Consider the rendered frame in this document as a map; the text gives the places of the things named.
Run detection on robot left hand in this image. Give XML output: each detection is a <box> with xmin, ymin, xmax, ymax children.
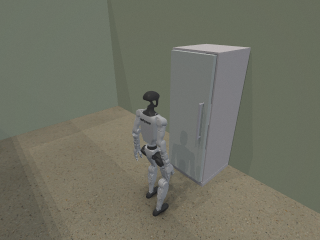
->
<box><xmin>133</xmin><ymin>147</ymin><xmax>143</xmax><ymax>161</ymax></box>

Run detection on left robot forearm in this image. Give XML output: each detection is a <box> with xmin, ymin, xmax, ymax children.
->
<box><xmin>132</xmin><ymin>132</ymin><xmax>140</xmax><ymax>149</ymax></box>

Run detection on robot right hand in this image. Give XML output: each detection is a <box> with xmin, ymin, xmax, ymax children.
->
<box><xmin>164</xmin><ymin>164</ymin><xmax>175</xmax><ymax>179</ymax></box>

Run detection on robot shin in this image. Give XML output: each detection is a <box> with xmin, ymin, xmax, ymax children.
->
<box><xmin>147</xmin><ymin>165</ymin><xmax>158</xmax><ymax>193</ymax></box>
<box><xmin>156</xmin><ymin>181</ymin><xmax>169</xmax><ymax>211</ymax></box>

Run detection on robot left shin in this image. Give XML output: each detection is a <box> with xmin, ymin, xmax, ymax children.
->
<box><xmin>147</xmin><ymin>165</ymin><xmax>158</xmax><ymax>193</ymax></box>

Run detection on handle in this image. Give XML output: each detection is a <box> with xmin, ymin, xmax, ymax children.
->
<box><xmin>195</xmin><ymin>102</ymin><xmax>204</xmax><ymax>140</ymax></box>

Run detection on right robot forearm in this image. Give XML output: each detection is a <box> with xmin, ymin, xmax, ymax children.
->
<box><xmin>158</xmin><ymin>140</ymin><xmax>170</xmax><ymax>166</ymax></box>

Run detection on robot right shin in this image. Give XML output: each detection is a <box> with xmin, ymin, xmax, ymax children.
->
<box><xmin>156</xmin><ymin>181</ymin><xmax>169</xmax><ymax>211</ymax></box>

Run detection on fridge door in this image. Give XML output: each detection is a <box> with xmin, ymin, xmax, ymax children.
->
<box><xmin>168</xmin><ymin>50</ymin><xmax>217</xmax><ymax>182</ymax></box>

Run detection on left robot upper arm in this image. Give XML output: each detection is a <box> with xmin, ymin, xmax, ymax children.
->
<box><xmin>132</xmin><ymin>109</ymin><xmax>145</xmax><ymax>134</ymax></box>

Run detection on right robot upper arm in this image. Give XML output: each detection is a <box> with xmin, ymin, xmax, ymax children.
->
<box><xmin>156</xmin><ymin>116</ymin><xmax>168</xmax><ymax>147</ymax></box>

